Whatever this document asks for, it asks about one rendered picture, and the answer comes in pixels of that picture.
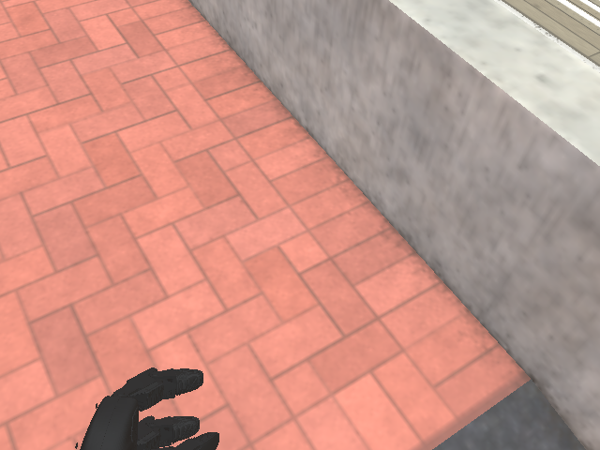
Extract stairs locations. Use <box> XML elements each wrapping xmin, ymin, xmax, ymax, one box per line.
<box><xmin>566</xmin><ymin>0</ymin><xmax>600</xmax><ymax>22</ymax></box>

